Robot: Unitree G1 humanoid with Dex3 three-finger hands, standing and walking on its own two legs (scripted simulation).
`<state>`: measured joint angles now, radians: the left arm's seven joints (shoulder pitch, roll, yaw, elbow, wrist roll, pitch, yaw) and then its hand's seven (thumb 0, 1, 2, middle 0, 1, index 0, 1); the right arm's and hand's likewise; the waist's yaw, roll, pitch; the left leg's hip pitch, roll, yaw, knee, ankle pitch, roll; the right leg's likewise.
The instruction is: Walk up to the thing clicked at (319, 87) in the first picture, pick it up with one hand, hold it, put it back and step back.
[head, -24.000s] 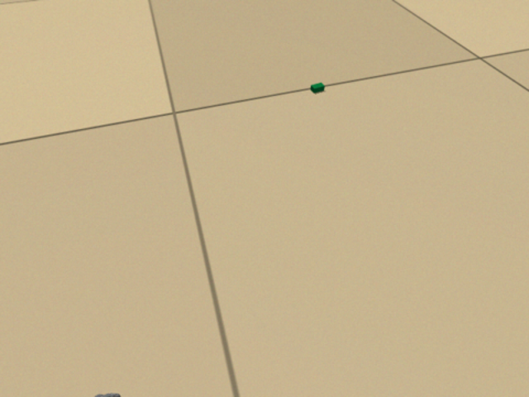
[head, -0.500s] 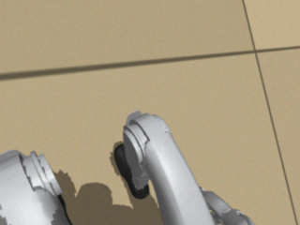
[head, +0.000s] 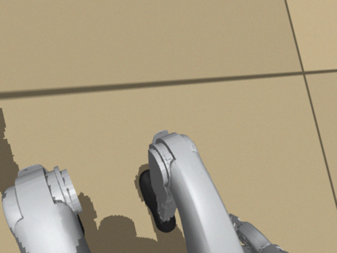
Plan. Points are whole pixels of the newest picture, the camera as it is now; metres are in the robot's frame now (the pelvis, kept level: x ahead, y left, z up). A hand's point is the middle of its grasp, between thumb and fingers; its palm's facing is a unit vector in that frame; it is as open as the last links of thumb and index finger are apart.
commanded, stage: settle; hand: left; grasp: from above
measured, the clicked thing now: out of the picture +0.48 +0.35 -0.25
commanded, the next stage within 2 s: lift in 0.44 s
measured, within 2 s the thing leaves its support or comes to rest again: neither
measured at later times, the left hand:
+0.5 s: hand out of the picture +0.45 +0.34 -0.13, palm faces -0.42 -0.07 -0.91, open 7.6 cm
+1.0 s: hand out of the picture +0.39 +0.34 -0.03, palm faces -0.45 -0.12 -0.89, open 7.6 cm
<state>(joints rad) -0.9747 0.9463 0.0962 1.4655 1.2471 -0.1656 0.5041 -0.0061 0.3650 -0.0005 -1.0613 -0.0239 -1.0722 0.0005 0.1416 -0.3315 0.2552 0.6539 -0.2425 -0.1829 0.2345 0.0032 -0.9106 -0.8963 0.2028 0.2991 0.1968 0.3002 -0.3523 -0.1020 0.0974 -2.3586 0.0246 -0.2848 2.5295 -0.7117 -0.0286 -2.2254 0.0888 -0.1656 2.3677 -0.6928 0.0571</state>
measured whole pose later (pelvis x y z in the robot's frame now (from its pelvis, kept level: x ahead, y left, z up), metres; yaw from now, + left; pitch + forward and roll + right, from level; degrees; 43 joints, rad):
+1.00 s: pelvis -0.01 -0.01 +0.08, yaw +9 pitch +34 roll -7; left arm -0.77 0.69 0.00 0.98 1.08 -0.16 0.06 0.00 0.39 0.03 -1.00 -0.10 -1.01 -0.08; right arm 0.21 -0.29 0.03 0.64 -0.06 0.07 0.08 0.01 -0.92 -0.90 0.20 0.30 0.20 0.30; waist -0.17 0.03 -0.13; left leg -2.17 0.02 -0.13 2.20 -0.63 -0.01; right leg -2.07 0.03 -0.05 2.14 -0.66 0.04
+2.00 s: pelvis +0.03 +0.00 +0.38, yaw +14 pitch +13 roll -2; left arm -0.34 0.45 -0.16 0.79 1.05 -0.10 0.10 0.00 0.38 0.12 -0.94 -0.21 -0.95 -0.19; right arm 0.25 -0.25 -0.03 0.73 0.03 -0.02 -0.06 0.01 -0.91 -0.90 0.20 0.30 0.20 0.30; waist -0.07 0.04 -0.12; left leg -0.92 0.04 -0.02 1.12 -0.43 -0.01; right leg -0.88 0.01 0.01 1.09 -0.45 0.02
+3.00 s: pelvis +0.07 +0.01 +0.45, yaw +13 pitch +5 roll +0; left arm -0.24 0.43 -0.18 0.64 1.02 -0.08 -0.03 0.00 0.37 0.16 -0.92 -0.23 -0.94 -0.20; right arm 0.22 -0.25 -0.05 0.68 0.05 0.06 -0.06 0.01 -0.90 -0.89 0.20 0.30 0.20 0.30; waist -0.02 0.04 -0.06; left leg -0.44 0.03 0.02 0.68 -0.32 -0.01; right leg -0.42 -0.01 0.04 0.67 -0.33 0.02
